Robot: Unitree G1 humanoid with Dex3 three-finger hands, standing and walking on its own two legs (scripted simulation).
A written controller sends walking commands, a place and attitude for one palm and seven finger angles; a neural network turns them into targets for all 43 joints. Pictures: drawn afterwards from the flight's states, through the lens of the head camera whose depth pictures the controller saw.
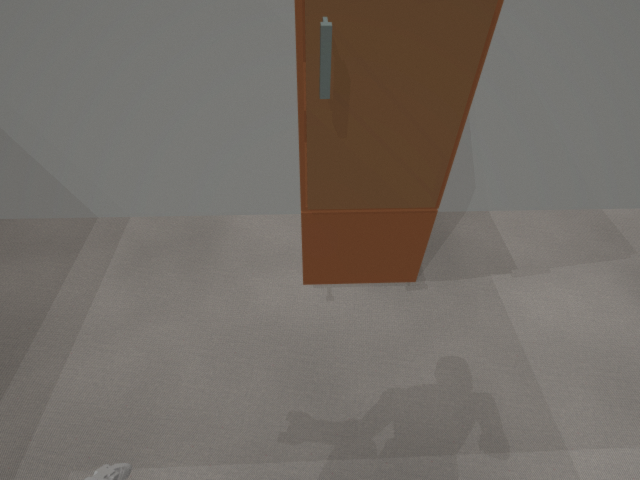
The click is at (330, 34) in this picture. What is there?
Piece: cupboard door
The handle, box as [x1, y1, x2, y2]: [319, 17, 331, 98]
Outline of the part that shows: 323,17 323,21 320,22 319,94 320,98 329,98 331,22 328,22 327,18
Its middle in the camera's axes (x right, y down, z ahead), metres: +0.01 -0.40 +0.87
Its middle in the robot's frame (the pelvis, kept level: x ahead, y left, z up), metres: +0.93 +0.04 +0.13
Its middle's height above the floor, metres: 0.90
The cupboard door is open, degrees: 0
